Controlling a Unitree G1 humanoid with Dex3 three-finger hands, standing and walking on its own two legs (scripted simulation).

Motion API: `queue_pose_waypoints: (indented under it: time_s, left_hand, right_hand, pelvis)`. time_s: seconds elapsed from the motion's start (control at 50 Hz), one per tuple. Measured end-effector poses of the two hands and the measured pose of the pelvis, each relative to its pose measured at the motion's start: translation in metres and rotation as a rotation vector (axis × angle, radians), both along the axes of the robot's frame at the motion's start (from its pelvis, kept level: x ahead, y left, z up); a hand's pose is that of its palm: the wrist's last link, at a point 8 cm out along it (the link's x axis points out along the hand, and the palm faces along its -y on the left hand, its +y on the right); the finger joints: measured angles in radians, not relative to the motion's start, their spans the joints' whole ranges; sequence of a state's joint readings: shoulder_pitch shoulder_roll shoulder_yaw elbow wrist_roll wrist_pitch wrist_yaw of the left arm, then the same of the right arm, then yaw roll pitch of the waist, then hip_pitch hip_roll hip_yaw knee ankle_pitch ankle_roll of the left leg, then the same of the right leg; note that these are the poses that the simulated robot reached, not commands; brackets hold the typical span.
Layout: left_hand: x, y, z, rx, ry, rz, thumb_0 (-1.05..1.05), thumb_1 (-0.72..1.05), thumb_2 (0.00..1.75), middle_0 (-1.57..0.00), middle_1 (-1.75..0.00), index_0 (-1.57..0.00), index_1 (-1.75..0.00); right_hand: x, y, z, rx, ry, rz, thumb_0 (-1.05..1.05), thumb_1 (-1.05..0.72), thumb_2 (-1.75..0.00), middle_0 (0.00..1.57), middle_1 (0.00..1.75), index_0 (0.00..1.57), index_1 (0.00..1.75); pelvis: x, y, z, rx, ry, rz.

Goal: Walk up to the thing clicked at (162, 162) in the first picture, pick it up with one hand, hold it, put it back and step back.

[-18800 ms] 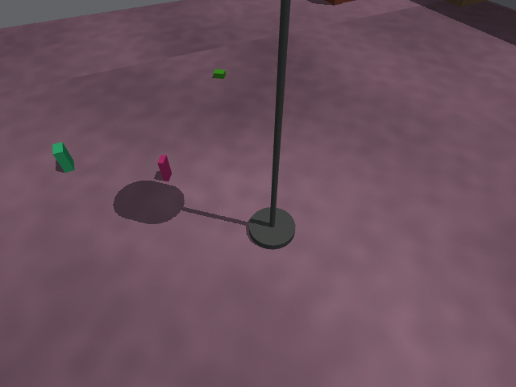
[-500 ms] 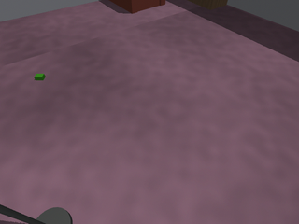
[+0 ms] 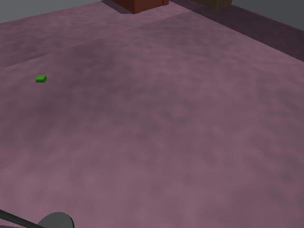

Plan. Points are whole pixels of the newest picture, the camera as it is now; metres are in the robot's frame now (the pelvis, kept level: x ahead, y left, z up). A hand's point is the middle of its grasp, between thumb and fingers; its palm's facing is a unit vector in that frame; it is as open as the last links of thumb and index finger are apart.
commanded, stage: stand
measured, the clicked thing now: out of the picture +0.45 +1.21 -0.71
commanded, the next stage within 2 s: walk up in 0.24 s
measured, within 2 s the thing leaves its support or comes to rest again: neither
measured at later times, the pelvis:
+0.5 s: pelvis +0.05 +0.04 -0.01, yaw +3 degrees
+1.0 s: pelvis +0.27 +0.06 -0.02, yaw -1 degrees
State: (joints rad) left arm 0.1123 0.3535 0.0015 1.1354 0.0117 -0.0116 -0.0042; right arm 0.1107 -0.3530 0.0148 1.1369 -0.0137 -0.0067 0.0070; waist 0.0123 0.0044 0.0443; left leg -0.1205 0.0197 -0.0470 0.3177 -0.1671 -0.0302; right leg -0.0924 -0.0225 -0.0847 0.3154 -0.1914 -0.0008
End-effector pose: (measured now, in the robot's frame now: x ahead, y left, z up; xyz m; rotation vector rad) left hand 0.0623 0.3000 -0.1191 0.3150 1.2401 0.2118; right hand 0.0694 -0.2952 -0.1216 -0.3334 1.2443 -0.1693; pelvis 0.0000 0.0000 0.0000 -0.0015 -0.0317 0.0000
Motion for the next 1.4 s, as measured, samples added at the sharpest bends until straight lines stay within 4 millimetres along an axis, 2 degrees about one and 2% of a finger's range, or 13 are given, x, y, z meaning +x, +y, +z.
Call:
queue_pose_waypoints:
  time_s: [0.3, 0.4, 0.48, 0.54, 0.6, 0.64, 0.72, 0.8, 0.96, 1.06, 1.12, 1.24, 1.4]
  left_hand:
    - [0.004, 0.004, 0.001, -0.020, -0.042, 0.004, 0.00, 0.90, 0.90, -0.20, -0.30, -0.21, -0.30]
    - [-0.005, 0.031, 0.005, -0.001, -0.085, 0.056, 0.00, 0.90, 0.90, -0.21, -0.30, -0.21, -0.31]
    - [-0.017, 0.064, 0.002, 0.020, -0.020, 0.085, 0.00, 0.90, 0.90, -0.21, -0.30, -0.21, -0.31]
    - [-0.010, 0.094, -0.010, 0.026, 0.029, 0.097, 0.00, 0.90, 0.90, -0.21, -0.30, -0.21, -0.31]
    - [0.016, 0.119, -0.028, 0.038, 0.057, 0.075, 0.01, 0.90, 0.90, -0.20, -0.30, -0.21, -0.30]
    - [0.043, 0.123, -0.030, 0.032, 0.054, 0.050, 0.01, 0.91, 0.90, -0.20, -0.30, -0.20, -0.30]
    - [0.104, 0.116, -0.018, -0.014, -0.030, 0.004, 0.01, 0.91, 0.90, -0.20, -0.30, -0.20, -0.30]
    - [0.158, 0.109, -0.005, -0.035, -0.068, -0.043, 0.00, 0.91, 0.90, -0.20, -0.30, -0.20, -0.30]
    - [0.272, 0.091, 0.008, 0.001, -0.071, -0.115, 0.00, 0.91, 0.90, -0.20, -0.30, -0.20, -0.30]
    - [0.360, 0.063, 0.007, 0.041, -0.137, -0.131, 0.00, 0.91, 0.90, -0.20, -0.30, -0.20, -0.30]
    - [0.396, 0.045, 0.013, 0.039, -0.210, -0.115, 0.00, 0.91, 0.90, -0.20, -0.30, -0.21, -0.30]
    - [0.420, 0.031, 0.025, 0.029, -0.192, -0.066, 0.00, 0.90, 0.90, -0.20, -0.30, -0.21, -0.30]
    - [0.448, 0.045, 0.007, 0.013, -0.083, -0.032, 0.00, 0.90, 0.90, -0.21, -0.30, -0.21, -0.31]
  right_hand:
    - [0.004, -0.003, 0.004, 0.006, -0.027, -0.002, 0.00, -0.90, -0.89, 0.20, 0.30, 0.20, 0.30]
    - [0.024, -0.009, 0.014, -0.031, -0.010, 0.043, 0.00, -0.90, -0.89, 0.21, 0.30, 0.20, 0.30]
    - [0.060, -0.002, 0.023, -0.058, -0.046, 0.068, 0.01, -0.90, -0.89, 0.20, 0.30, 0.20, 0.30]
    - [0.087, 0.010, 0.029, -0.085, -0.093, 0.068, 0.00, -0.90, -0.89, 0.20, 0.30, 0.20, 0.30]
    - [0.102, 0.021, 0.024, -0.129, -0.147, 0.041, 0.00, -0.90, -0.89, 0.20, 0.30, 0.20, 0.30]
    - [0.101, 0.030, 0.023, -0.128, -0.148, 0.006, 0.00, -0.90, -0.89, 0.20, 0.30, 0.20, 0.30]
    - [0.099, 0.048, 0.026, -0.094, -0.087, -0.029, 0.00, -0.90, -0.89, 0.20, 0.30, 0.20, 0.30]
    - [0.111, 0.059, 0.023, -0.057, -0.057, -0.049, 0.00, -0.90, -0.89, 0.21, 0.30, 0.20, 0.30]
    - [0.170, 0.049, -0.001, 0.000, -0.014, -0.081, 0.00, -0.90, -0.89, 0.21, 0.30, 0.21, 0.30]
    - [0.229, 0.020, -0.029, 0.003, 0.023, -0.087, 0.00, -0.90, -0.89, 0.21, 0.30, 0.21, 0.30]
    - [0.276, 0.012, -0.029, 0.011, 0.020, -0.058, 0.01, -0.90, -0.89, 0.21, 0.30, 0.20, 0.30]
    - [0.387, 0.000, -0.001, 0.007, -0.114, -0.001, 0.01, -0.90, -0.89, 0.20, 0.30, 0.20, 0.30]
    - [0.506, 0.002, 0.020, -0.023, -0.172, 0.070, 0.00, -0.90, -0.89, 0.20, 0.30, 0.20, 0.30]
  pelvis:
    - [0.005, 0.001, -0.002, -0.007, 0.001, 0.008]
    - [0.019, 0.013, -0.003, -0.002, 0.003, 0.035]
    - [0.039, 0.033, -0.006, -0.018, -0.007, 0.043]
    - [0.063, 0.052, -0.015, -0.025, -0.009, 0.046]
    - [0.085, 0.071, -0.031, -0.004, -0.015, 0.033]
    - [0.098, 0.077, -0.030, 0.004, -0.020, 0.033]
    - [0.127, 0.083, -0.016, 0.013, -0.026, 0.025]
    - [0.160, 0.086, -0.008, 0.022, -0.027, 0.013]
    - [0.244, 0.069, -0.014, 0.043, -0.005, -0.018]
    - [0.309, 0.044, -0.032, 0.008, 0.004, -0.021]
    - [0.339, 0.032, -0.029, 0.017, -0.006, -0.017]
    - [0.398, 0.023, -0.010, 0.019, -0.018, -0.030]
    - [0.478, 0.027, -0.012, -0.030, -0.006, -0.013]
